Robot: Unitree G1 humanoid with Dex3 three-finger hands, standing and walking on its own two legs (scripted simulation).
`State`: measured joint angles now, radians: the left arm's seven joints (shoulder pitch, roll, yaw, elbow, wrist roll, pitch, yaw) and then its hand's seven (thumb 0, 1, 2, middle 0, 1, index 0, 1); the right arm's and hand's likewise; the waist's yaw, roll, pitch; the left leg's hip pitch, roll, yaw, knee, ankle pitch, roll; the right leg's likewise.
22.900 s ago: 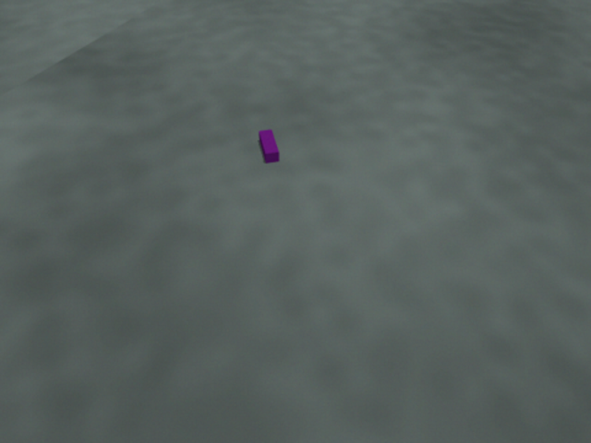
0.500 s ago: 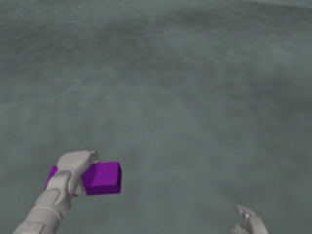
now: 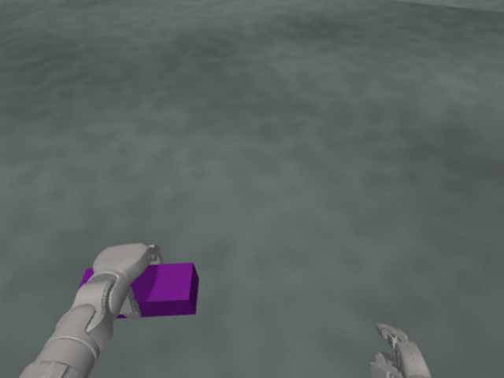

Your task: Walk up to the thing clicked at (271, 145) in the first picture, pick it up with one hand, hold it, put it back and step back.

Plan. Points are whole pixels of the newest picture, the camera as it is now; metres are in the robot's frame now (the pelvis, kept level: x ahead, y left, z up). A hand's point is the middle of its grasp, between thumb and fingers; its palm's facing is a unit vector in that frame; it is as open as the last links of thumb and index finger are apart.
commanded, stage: hold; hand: left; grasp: from above
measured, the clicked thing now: (140, 291) +0.29 +0.22 -0.08
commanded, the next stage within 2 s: crouch in 0.34 s
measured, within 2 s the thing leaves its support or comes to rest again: neither
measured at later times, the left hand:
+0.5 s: hand (133, 283) +0.29 +0.22 -0.04, palm faces -0.48 -0.08 -0.88, open 10.0 cm
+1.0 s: hand (145, 296) +0.33 +0.25 -0.20, palm faces -0.43 +0.03 -0.90, open 10.0 cm
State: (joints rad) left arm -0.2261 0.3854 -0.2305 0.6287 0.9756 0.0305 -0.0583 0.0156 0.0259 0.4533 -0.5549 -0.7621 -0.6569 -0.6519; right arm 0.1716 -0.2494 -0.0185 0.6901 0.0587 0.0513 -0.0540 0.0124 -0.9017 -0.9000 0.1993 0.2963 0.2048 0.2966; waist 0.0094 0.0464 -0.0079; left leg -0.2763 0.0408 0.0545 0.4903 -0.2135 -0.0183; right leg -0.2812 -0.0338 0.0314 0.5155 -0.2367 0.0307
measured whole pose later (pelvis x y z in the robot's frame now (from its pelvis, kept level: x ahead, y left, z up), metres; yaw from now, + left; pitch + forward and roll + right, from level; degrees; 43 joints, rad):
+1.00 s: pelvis -0.02 +0.01 -0.09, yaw +1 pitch +19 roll -1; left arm -0.51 0.42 -0.12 1.12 1.18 -0.09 0.33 0.01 0.01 0.47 -0.57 -0.76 -0.67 -0.65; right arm 0.22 -0.28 -0.08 0.72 -0.01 0.04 -0.01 0.01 -0.90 -0.90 0.20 0.30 0.21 0.30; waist -0.09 0.00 -0.13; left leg -1.02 0.06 -0.01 1.14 -0.45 -0.02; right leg -0.99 -0.02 0.01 1.11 -0.46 0.04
